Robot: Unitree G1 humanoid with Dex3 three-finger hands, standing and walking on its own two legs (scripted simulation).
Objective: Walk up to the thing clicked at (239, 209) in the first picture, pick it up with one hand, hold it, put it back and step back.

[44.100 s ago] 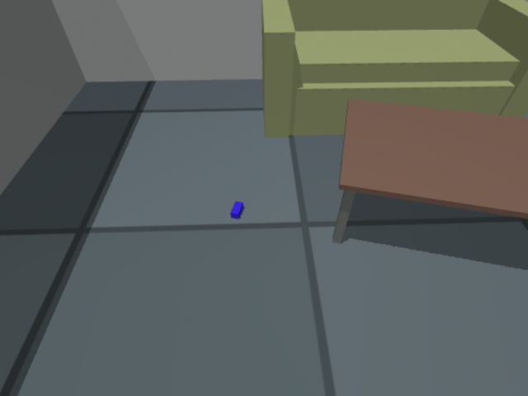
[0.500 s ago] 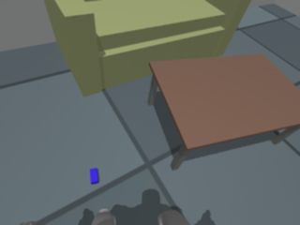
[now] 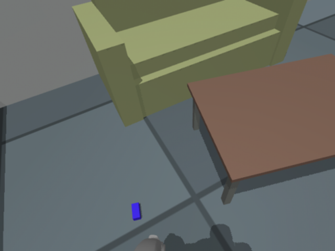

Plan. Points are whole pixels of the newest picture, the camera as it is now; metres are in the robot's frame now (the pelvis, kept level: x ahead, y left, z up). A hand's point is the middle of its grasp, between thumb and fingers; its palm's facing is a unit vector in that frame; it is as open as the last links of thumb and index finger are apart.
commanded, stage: walk up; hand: left
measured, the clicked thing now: (136, 211) +0.46 +0.27 -0.73
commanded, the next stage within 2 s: stand in 0.06 s
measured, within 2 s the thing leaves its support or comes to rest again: neither
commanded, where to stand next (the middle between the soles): +0.04 -0.02 m, yaw +2 degrees
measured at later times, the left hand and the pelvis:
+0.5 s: hand out of the picture +0.12 +0.26 -0.13, palm faces -0.08 -0.95 -0.31, open 7.4 cm; pelvis +0.04 +0.02 +0.02, yaw -2 degrees
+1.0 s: hand (75, 249) +0.17 +0.28 -0.12, palm faces -0.06 -0.94 -0.33, open 7.4 cm; pelvis +0.08 +0.03 +0.03, yaw -2 degrees
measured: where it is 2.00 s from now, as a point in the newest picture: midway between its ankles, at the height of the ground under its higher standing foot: outside the picture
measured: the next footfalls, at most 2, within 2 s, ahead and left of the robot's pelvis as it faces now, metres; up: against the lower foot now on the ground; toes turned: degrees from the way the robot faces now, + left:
left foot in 0.04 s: +0.15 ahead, +0.13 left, +0.00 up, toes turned -1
right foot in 0.32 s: +0.10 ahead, -0.11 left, +0.00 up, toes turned -3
